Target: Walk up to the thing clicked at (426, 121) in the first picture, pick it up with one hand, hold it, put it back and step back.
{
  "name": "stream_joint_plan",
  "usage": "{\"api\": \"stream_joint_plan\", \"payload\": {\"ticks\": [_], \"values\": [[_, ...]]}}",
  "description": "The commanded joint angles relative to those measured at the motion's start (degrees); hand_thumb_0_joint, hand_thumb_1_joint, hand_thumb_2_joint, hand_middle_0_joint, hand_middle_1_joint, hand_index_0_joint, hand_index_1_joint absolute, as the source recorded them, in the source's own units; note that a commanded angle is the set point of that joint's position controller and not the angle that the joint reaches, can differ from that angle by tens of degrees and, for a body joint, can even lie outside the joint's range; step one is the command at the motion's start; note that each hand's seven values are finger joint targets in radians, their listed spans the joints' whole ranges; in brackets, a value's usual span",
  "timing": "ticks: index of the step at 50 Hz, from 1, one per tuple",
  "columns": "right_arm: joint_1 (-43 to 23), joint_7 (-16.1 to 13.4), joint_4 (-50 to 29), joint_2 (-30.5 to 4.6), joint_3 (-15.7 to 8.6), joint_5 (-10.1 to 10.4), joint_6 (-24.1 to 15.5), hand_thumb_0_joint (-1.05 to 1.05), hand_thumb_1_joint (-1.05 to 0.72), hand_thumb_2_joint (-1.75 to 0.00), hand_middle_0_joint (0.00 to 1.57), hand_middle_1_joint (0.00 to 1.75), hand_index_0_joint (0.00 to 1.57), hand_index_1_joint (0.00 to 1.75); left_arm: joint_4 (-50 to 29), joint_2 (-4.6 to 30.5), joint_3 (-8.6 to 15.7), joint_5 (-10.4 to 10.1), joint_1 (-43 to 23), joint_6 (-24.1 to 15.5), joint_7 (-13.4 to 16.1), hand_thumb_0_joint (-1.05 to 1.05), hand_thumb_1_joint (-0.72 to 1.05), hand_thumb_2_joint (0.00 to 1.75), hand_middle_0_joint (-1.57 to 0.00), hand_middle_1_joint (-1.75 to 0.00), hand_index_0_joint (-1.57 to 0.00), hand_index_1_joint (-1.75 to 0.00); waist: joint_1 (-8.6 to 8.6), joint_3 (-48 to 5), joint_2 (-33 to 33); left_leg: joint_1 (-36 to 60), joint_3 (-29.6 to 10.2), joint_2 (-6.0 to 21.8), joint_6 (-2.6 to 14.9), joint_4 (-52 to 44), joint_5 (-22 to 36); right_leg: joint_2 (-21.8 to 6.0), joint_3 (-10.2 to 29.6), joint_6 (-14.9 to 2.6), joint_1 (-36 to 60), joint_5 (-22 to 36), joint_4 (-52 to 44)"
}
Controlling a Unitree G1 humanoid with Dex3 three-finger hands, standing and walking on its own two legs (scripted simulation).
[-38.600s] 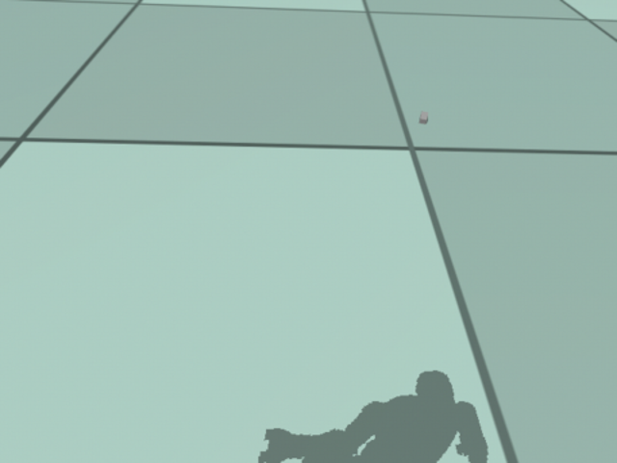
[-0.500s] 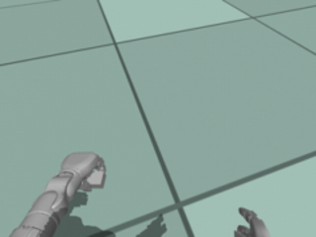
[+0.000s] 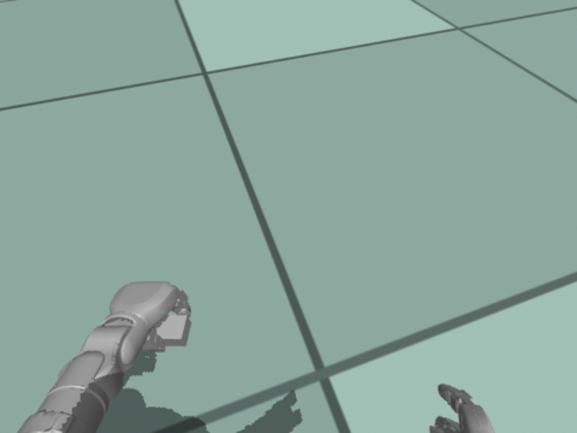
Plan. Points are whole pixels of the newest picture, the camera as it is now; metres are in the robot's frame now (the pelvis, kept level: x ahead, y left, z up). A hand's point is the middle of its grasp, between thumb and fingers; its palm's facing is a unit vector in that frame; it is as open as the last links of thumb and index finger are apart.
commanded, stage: crouch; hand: left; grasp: from above
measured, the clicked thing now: (159, 330) +0.30 +0.23 -0.09
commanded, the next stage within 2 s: lower in 1.84 s
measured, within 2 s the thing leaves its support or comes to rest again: neither
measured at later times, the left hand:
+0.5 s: hand (186, 342) +0.34 +0.23 -0.28, palm faces -0.40 +0.07 -0.92, open 7.0 cm
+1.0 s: hand (205, 361) +0.37 +0.24 -0.49, palm faces -0.45 +0.02 -0.89, open 7.0 cm
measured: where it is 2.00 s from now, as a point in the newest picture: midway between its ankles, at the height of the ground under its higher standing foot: outside the picture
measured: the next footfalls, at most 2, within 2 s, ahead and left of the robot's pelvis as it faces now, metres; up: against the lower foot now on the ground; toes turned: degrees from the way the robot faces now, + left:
none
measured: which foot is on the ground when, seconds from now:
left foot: down 0.00-1.00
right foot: down 0.00-1.00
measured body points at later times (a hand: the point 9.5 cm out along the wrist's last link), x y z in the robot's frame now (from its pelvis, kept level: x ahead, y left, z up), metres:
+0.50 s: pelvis -0.06 +0.01 -0.17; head +0.08 +0.03 +0.25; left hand +0.36 +0.23 -0.23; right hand +0.00 -0.28 -0.29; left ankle +0.00 +0.12 -0.73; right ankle +0.01 -0.13 -0.73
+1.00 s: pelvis -0.07 +0.01 -0.33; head +0.15 +0.05 +0.06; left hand +0.39 +0.23 -0.44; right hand -0.01 -0.27 -0.44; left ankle +0.00 +0.12 -0.73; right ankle +0.01 -0.13 -0.73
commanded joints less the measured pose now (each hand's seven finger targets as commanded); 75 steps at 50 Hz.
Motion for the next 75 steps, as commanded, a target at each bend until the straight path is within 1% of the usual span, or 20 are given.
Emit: {"api": "stream_joint_plan", "payload": {"ticks": [1,5,7,11,13,21,22,24,26,29,31,36,41,46,47,56,60,63,66,75], "values": [[-2.11,0.28,-5.46,-7.73,-3.24,-1.04,-1.57,0.0,-0.89,-0.9,0.2,0.3,0.2,0.3,-4.5,11.26,6.72,2.58,-20.92,-1.99,8.02,0.0,0.76,0.28,-1.14,-0.2,-1.16,-0.19,-1.53,-13.31,-1.57,0.4,-0.35,-1.54,0.09,3.88,12.79,1.71,-0.76,-1.32,-4.31,11.22,2.13],[0.94,1.38,-4.1,-8.71,-4.4,-2.19,-1.53,0.0,-0.9,-0.9,0.2,0.3,0.2,0.3,3.91,10.03,5.1,6.17,-25.26,-1.66,13.1,0.0,0.76,0.28,-1.15,-0.21,-1.16,-0.2,-3.07,-17.23,-0.87,-8.42,-0.34,-1.6,-0.18,14.01,10.72,1.65,-0.7,-1.4,-14.08,9.38,10.47],[2.47,1.91,-3.92,-8.84,-4.99,-2.67,-1.62,0.0,-0.9,-0.9,0.2,0.3,0.2,0.3,5.93,8.31,3.65,6.78,-29.09,-1.82,15.09,0.0,0.75,0.27,-1.15,-0.2,-1.16,-0.19,-3.94,-19.89,-0.97,-12.47,-0.66,-1.37,-0.06,18.64,9.5,1.76,-0.79,-1.61,-19.16,8.01,14.88],[3.91,2.46,-3.73,-9.37,-5.44,-3.2,-2.19,0.0,-0.9,-0.9,0.2,0.3,0.2,0.3,13.21,8.7,3.78,8.34,-34.53,-1.44,18.65,0.0,0.75,0.27,-1.15,-0.21,-1.16,-0.2,-4.93,-23.96,-1.27,-24.95,-0.74,-1.63,0.39,27.33,2.24,1.67,-0.9,-1.65,-27.65,2.23,22.88],[4.53,2.5,-3.38,-9.86,-5.55,-3.64,-2.73,0.0,-0.9,-0.9,0.2,0.3,0.2,0.3,14.76,11.35,5.23,9.02,-38.28,-1.36,20.12,0.0,0.77,0.25,-1.15,-0.22,-1.17,-0.2,-5.0,-27.43,1.22,-28.81,-1.21,-1.42,0.22,31.25,0.15,1.86,-1.34,-1.94,-33.14,-0.04,27.74],[7.14,1.76,-1.87,-10.71,-5.95,-5.05,-4.79,0.0,-0.9,-0.9,0.2,0.3,0.2,0.3,17.99,14.77,7.82,9.28,-46.54,0.86,22.5,0.0,0.82,0.29,-1.19,-0.22,-1.21,-0.2,-6.16,-39.06,5.63,-41.47,-3.68,-0.81,0.04,43.71,-5.86,1.69,-2.67,-2.76,-49.5,-5.92,42.72],[7.27,1.71,-1.54,-10.81,-5.94,-5.24,-5.12,0.0,-0.9,-0.9,0.2,0.3,0.2,0.3,18.9,14.38,7.64,9.17,-46.66,1.34,22.44,0.0,0.83,0.28,-1.2,-0.21,-1.22,-0.2,-6.88,-39.26,5.87,-43.54,-3.92,-0.76,0.05,44.84,-6.94,1.56,-2.82,-2.76,-51.0,-6.66,44.18],[7.38,1.59,-1.64,-11.08,-6.09,-5.3,-5.59,0.0,-0.9,-0.9,0.2,0.3,0.2,0.3,19.73,16.61,9.24,8.88,-46.65,2.11,22.34,0.0,0.83,0.3,-1.2,-0.21,-1.22,-0.2,-6.0,-41.0,5.45,-45.76,-4.58,-0.74,-0.13,46.14,-9.16,1.63,-3.18,-3.01,-53.48,-9.09,46.81],[7.49,1.66,-1.43,-10.89,-5.96,-5.55,-5.95,0.0,-0.9,-0.9,0.2,0.3,0.2,0.3,22.81,15.15,8.38,8.59,-47.14,2.53,21.54,0.0,0.86,0.33,-1.23,-0.22,-1.24,-0.21,-7.41,-39.12,4.92,-50.07,-4.93,-0.8,-0.16,47.66,-14.05,1.62,-3.39,-3.02,-56.95,-12.7,48.65],[7.78,1.76,-0.9,-10.91,-5.81,-5.82,-6.55,0.0,-0.9,-0.9,0.2,0.3,0.2,0.3,24.29,16.85,9.26,8.22,-50.1,2.04,20.47,0.0,0.87,0.31,-1.24,-0.2,-1.25,-0.19,-8.51,-39.23,4.21,-55.66,-5.08,-1.19,0.32,51.57,-19.24,1.68,-3.34,-2.98,-61.06,-17.22,51.46],[7.91,2.11,-0.85,-10.77,-5.61,-5.92,-7.02,0.0,-0.9,-0.9,0.2,0.3,0.2,0.3,22.34,17.66,9.66,7.68,-51.77,0.74,19.7,0.0,0.9,0.27,-1.25,-0.18,-1.27,-0.16,-8.47,-42.44,4.69,-58.07,-4.65,-1.46,0.55,54.6,-19.12,1.85,-3.28,-3.14,-61.69,-17.73,53.72],[8.8,3.52,0.66,-11.45,-4.46,-6.52,-8.12,0.0,-0.89,-0.9,0.2,0.3,0.2,0.3,27.02,18.36,10.38,9.06,-51.84,-2.13,19.91,0.0,0.93,0.28,-1.26,-0.19,-1.29,-0.17,-10.31,-39.79,4.23,-64.73,-6.01,-1.5,0.7,60.61,-19.51,1.31,-4.45,-3.1,-71.09,-18.09,59.95],[10.8,5.66,1.66,-12.09,-4.09,-7.88,-8.84,0.0,-0.9,-0.9,0.2,0.3,0.2,0.3,23.33,21.03,12.49,11.88,-55.67,-4.63,21.94,0.0,0.95,0.24,-1.28,-0.17,-1.31,-0.14,-10.41,-48.86,11.76,-59.95,-6.57,-1.05,-0.11,67.15,-8.16,0.88,-5.24,-3.25,-76.64,-10.47,67.17],[12.65,7.49,2.61,-12.48,-4.21,-9.19,-9.19,0.0,-0.91,-0.9,0.2,0.3,0.2,0.3,25.35,21.69,13.79,13.71,-57.07,-4.88,24.47,0.0,0.88,0.23,-1.24,-0.14,-1.26,-0.12,-11.08,-50.62,14.07,-59.46,-5.48,-0.94,-0.08,72.13,-2.08,0.91,-5.72,-3.03,-78.41,-6.24,70.57],[12.47,7.73,2.53,-12.74,-4.31,-9.29,-9.14,0.0,-0.91,-0.9,0.2,0.3,0.2,0.3,24.57,23.4,14.77,13.87,-57.7,-4.67,24.93,0.0,0.86,0.25,-1.23,-0.15,-1.25,-0.13,-10.6,-51.8,15.08,-60.09,-5.12,-1.01,-0.09,72.86,-2.15,0.98,-5.78,-3.07,-78.27,-6.14,71.24],[11.32,9.42,2.77,-12.44,-3.88,-10.21,-9.75,0.0,-0.91,-0.9,0.2,0.3,0.2,0.3,32.96,22.06,13.47,13.14,-60.3,-3.48,25.22,0.0,0.93,0.3,-1.27,-0.18,-1.29,-0.16,-13.41,-44.85,11.56,-71.16,-4.02,-0.97,0.96,78.65,-9.98,1.49,-6.23,-2.75,-81.3,-9.45,74.99],[10.65,9.58,2.79,-12.86,-3.37,-10.26,-9.5,0.0,-0.91,-0.9,0.2,0.3,0.2,0.3,33.77,25.38,14.59,13.22,-60.79,-3.78,24.5,0.0,0.89,0.26,-1.24,-0.16,-1.26,-0.14,-12.44,-45.7,11.21,-74.37,-3.45,-1.22,1.23,80.7,-10.86,1.99,-6.28,-2.69,-81.15,-9.78,76.8],[10.82,9.93,3.15,-13.32,-3.0,-10.5,-9.52,0.0,-0.91,-0.9,0.2,0.3,0.2,0.3,35.06,25.37,14.27,13.46,-61.84,-4.35,24.04,0.0,0.89,0.27,-1.24,-0.17,-1.26,-0.16,-13.68,-44.14,10.65,-76.98,-3.51,-1.21,1.35,82.34,-11.73,2.0,-6.51,-2.57,-82.65,-10.19,78.19],[10.41,10.25,3.12,-13.27,-2.62,-10.64,-9.55,0.0,-0.91,-0.9,0.2,0.3,0.2,0.3,35.66,26.75,14.94,13.36,-62.41,-5.08,23.86,0.0,0.89,0.25,-1.23,-0.17,-1.25,-0.15,-13.04,-43.66,12.49,-77.12,-3.86,-1.04,1.02,83.15,-12.05,2.03,-6.82,-2.89,-84.5,-10.91,80.17],[10.62,10.57,3.53,-14.28,-1.2,-11.21,-9.32,0.0,-0.91,-0.9,0.2,0.3,0.2,0.3,35.87,30.12,15.85,14.64,-66.06,-6.71,25.05,0.0,0.87,0.22,-1.22,-0.15,-1.24,-0.13,-13.97,-43.58,14.68,-80.34,-3.71,-1.06,1.09,87.02,-13.65,2.47,-7.86,-2.92,-87.31,-12.0,83.62]]}}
